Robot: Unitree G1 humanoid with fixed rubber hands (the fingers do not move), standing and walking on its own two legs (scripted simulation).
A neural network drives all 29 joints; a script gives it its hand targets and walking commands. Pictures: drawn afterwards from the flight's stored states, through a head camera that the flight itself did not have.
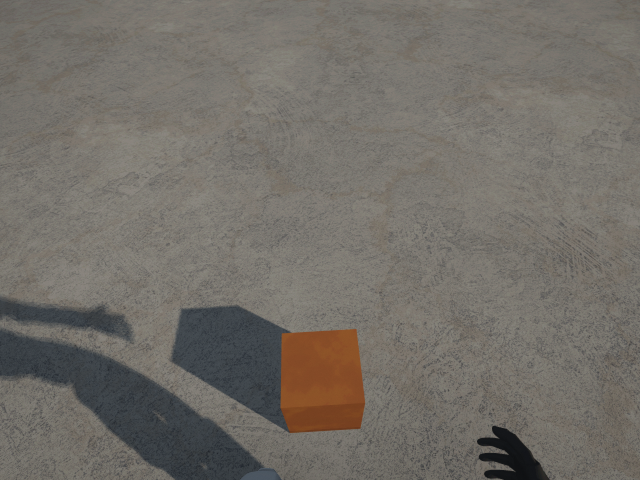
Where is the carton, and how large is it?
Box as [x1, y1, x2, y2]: [281, 329, 364, 432]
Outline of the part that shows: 356,329 282,333 281,410 290,432 348,429 360,427 364,406 364,397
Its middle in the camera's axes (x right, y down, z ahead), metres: +0.01 +0.41 +1.12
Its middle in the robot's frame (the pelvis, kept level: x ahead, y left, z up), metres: +0.46 +0.06 -0.65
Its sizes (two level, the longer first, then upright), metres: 0.210 0.200 0.250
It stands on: the floor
